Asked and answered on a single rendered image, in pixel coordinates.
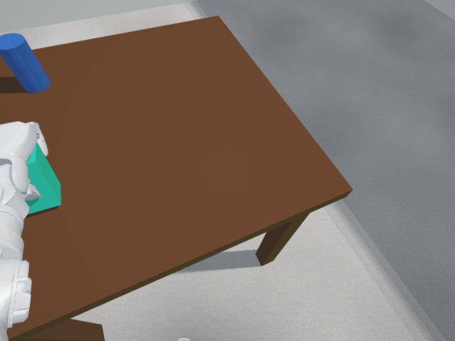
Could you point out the robot left forearm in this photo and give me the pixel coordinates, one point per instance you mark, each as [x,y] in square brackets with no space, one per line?
[13,207]

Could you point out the robot left upper arm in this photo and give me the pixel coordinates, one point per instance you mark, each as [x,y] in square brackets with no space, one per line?
[15,293]

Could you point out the sponge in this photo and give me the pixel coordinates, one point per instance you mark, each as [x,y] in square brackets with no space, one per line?
[41,175]

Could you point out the left robot hand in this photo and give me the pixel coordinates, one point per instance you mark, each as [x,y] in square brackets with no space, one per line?
[19,139]

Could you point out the table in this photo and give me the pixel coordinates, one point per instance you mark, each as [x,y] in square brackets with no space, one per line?
[170,146]

